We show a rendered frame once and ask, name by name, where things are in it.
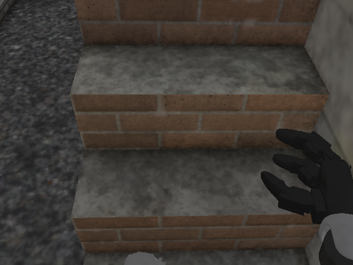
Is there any robot right forearm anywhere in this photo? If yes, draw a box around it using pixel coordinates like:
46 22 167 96
319 213 353 265

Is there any right robot hand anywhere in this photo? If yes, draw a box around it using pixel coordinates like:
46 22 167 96
261 129 353 224

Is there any left robot thigh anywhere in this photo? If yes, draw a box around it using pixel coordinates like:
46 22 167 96
124 252 166 265

